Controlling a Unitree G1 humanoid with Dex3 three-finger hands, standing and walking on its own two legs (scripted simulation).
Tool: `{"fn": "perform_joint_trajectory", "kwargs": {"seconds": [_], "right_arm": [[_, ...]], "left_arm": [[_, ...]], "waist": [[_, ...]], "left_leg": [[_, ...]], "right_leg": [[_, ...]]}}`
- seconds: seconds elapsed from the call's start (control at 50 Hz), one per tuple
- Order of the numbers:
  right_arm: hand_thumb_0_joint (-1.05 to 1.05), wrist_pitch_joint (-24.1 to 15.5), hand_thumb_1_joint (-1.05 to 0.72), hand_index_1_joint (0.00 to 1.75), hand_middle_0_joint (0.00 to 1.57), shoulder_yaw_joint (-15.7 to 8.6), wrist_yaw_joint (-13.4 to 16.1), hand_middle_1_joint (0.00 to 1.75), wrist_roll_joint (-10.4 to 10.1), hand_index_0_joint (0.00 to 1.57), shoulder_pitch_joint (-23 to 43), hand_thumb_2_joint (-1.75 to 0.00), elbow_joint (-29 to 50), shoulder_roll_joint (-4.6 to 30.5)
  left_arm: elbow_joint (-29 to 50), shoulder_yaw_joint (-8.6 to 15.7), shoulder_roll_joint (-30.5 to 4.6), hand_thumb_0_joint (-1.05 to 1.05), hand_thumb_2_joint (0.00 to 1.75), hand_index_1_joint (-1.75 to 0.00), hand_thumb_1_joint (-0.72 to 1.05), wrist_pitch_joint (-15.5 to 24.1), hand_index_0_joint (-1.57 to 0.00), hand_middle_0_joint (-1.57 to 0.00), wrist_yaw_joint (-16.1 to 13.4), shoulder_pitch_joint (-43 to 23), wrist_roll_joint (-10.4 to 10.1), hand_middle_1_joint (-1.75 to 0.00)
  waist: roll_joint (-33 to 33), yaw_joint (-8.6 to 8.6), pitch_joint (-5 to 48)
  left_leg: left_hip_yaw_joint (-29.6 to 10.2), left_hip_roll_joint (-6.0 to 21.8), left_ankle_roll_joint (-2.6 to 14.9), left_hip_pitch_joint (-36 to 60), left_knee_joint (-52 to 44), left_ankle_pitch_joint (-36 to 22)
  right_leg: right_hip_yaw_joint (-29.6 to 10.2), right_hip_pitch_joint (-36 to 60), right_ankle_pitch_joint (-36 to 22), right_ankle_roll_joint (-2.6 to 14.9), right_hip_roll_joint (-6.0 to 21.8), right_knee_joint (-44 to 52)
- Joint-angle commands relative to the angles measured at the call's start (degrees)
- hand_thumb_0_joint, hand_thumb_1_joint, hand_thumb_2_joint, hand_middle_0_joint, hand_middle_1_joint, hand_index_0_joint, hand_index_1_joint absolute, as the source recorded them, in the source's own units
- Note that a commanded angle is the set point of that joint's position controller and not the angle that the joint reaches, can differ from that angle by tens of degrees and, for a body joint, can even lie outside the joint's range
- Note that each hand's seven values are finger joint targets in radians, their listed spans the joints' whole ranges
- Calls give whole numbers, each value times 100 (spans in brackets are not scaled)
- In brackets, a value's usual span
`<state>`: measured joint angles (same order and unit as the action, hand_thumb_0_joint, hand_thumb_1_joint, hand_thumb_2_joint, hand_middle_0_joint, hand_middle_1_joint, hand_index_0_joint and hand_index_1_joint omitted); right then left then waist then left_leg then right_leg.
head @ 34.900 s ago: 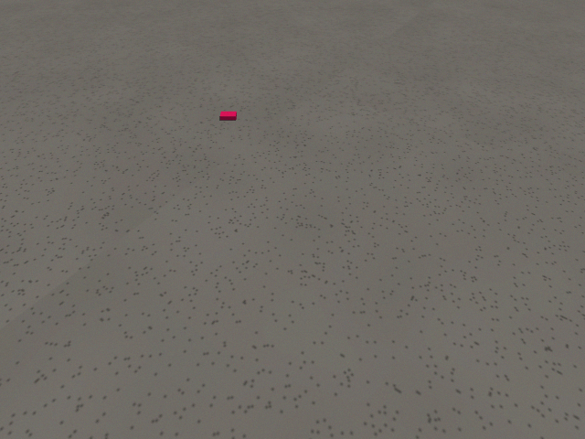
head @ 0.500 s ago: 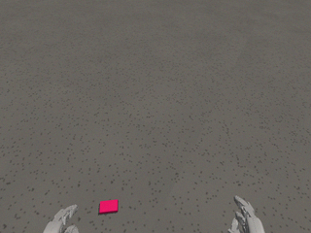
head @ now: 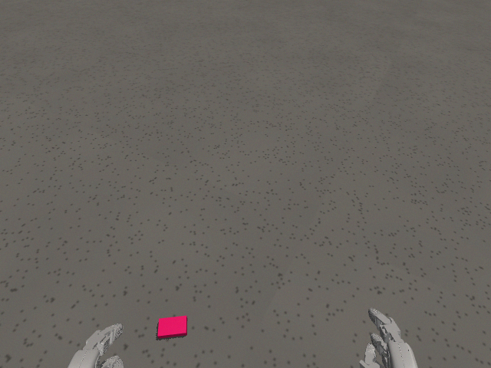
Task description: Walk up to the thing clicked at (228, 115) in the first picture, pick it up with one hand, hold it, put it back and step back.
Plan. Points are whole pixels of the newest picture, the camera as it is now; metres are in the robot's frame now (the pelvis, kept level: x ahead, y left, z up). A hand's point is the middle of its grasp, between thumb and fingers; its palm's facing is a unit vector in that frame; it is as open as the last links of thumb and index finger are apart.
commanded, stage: home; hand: left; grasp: from above
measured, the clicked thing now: (172, 326) +0.44 +0.24 -0.70
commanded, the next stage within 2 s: stand in 0.66 s
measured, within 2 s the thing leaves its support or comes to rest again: neither
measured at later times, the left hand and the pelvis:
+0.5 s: hand out of the picture +0.16 +0.17 -0.05, palm faces +0.05 -0.98 -0.19, open 7.4 cm; pelvis +0.00 +0.00 +0.00, yaw +0 degrees
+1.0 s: hand out of the picture +0.12 +0.23 -0.10, palm faces +0.03 -0.94 -0.33, open 7.4 cm; pelvis -0.01 +0.00 +0.03, yaw +0 degrees
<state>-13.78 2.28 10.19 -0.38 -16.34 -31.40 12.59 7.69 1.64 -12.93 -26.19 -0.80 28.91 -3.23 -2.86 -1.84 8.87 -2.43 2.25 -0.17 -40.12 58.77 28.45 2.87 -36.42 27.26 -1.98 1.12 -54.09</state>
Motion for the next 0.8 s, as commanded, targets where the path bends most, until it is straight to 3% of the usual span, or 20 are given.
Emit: {"fn": "perform_joint_trajectory", "kwargs": {"seconds": [0.0,0.06,0.12,0.2,0.22,0.24,0.26,0.3,0.42,0.46,0.48,0.54,0.68,0.72,0.74,0.76,0.78], "right_arm": [[0,-316,-90,30,20,-354,95,30,18,20,350,-90,925,720],[0,-316,-90,30,20,-349,101,30,18,20,346,-90,929,684],[0,-307,-90,30,20,-361,96,30,10,20,379,-90,935,720],[0,-296,-90,30,20,-375,91,30,13,20,319,-90,932,705],[0,-284,-90,30,20,-355,91,30,10,20,404,-90,977,693],[0,-290,-90,30,20,-378,96,30,15,20,347,-90,918,738],[0,-292,-90,30,20,-355,88,30,11,20,355,-90,967,695],[0,-279,-90,30,20,-368,94,30,11,20,356,-90,947,705],[0,-283,-90,30,20,-358,95,30,-4,20,373,-90,973,708],[0,-283,-90,30,20,-380,105,30,1,20,332,-90,950,717],[0,-288,-90,30,20,-374,94,30,0,20,355,-90,986,709],[0,-284,-90,30,20,-369,101,30,7,20,372,-90,986,690],[0,-264,-90,30,20,-362,81,30,0,20,365,-90,961,704],[0,-276,-90,30,20,-380,98,30,-4,20,343,-90,977,709],[0,355,-90,30,20,-579,-243,30,704,20,700,-90,-423,1332],[0,575,-90,30,20,-678,-415,30,692,20,735,-90,-473,1357],[0,695,-90,30,20,-718,-513,30,722,20,716,-90,-313,1442]], "left_arm": [[999,348,-561,0,90,-30,90,281,-20,-20,-63,-118,39,-30],[1114,383,-589,0,90,-30,90,301,-20,-20,-65,-147,37,-30],[1027,365,-572,0,90,-30,90,304,-20,-20,-66,-112,58,-30],[1053,410,-586,0,90,-30,90,293,-20,-20,-67,-29,46,-30],[1240,326,-585,0,90,-30,90,313,-20,-20,-64,-194,46,-30],[898,404,-587,0,90,-30,90,274,-20,-20,-60,29,52,-30],[1254,338,-588,0,90,-30,90,300,-20,-20,-59,-189,43,-30],[933,376,-569,0,90,-30,90,283,-20,-20,-73,11,63,-30],[1113,346,-588,0,90,-30,90,303,-20,-20,-61,-188,35,-30],[1045,442,-631,0,90,-30,90,301,-20,-20,-67,-47,27,-30],[1204,341,-590,0,90,-30,90,314,-20,-20,-67,-132,45,-30],[1146,358,-565,0,90,-30,90,319,-20,-20,-76,-117,41,-30],[1101,321,-593,0,90,-30,90,307,-20,-20,-62,-215,38,-30],[1011,405,-593,0,90,-30,90,305,-20,-20,-74,-79,24,-30],[-1000,352,-1127,0,90,-30,90,1519,-20,-20,-312,-1772,708,-30],[-1942,470,-1149,0,90,-30,90,1888,-20,-20,-278,-1243,732,-30],[-2167,433,-1205,0,90,-30,90,2085,-20,-20,-239,-1115,702,-30]], "waist": [[28,-56,459],[7,-43,616],[-37,-21,378],[-24,-22,617],[19,-35,504],[102,-61,489],[-71,-36,586],[110,-34,454],[-4,-59,365],[50,-61,575],[16,-43,590],[52,-61,569],[-86,-48,366],[101,-41,471],[400,398,-850],[534,360,-340],[549,284,-225]], "left_leg": [[-64,-144,51,614,-1056,-1329],[-14,-167,59,666,-988,-1458],[-40,-138,42,611,-1076,-1288],[3,-170,57,662,-982,-1405],[10,-170,60,600,-992,-1394],[-27,-144,61,637,-1010,-1399],[-1,-166,55,679,-969,-1528],[0,-159,68,569,-992,-1353],[4,-166,74,547,-1045,-1094],[5,-170,77,636,-971,-1314],[12,-160,61,666,-972,-1421],[-13,-157,63,669,-954,-1510],[-38,-142,54,569,-1068,-1198],[-3,-158,72,580,-991,-1295],[-146,16,312,595,-1415,-2340],[-28,-22,386,1058,-1431,-2395],[-161,-26,405,1300,-1349,-2434]], "right_leg": [[172,164,-1085,185,-237,800],[142,283,-1226,182,-219,811],[164,143,-1046,191,-231,798],[127,266,-1175,190,-212,810],[140,238,-1187,178,-215,835],[151,216,-1163,183,-232,791],[131,242,-1292,187,-209,793],[148,225,-1144,178,-220,810],[131,119,-929,173,-210,862],[117,247,-1119,174,-201,841],[124,237,-1206,178,-211,802],[149,239,-1296,173,-217,792],[149,118,-1000,189,-220,809],[139,214,-1084,175,-208,837],[-335,1260,-1261,418,265,1077],[-608,1363,-1263,596,282,1166],[-731,1242,-1610,668,272,1267]]}}
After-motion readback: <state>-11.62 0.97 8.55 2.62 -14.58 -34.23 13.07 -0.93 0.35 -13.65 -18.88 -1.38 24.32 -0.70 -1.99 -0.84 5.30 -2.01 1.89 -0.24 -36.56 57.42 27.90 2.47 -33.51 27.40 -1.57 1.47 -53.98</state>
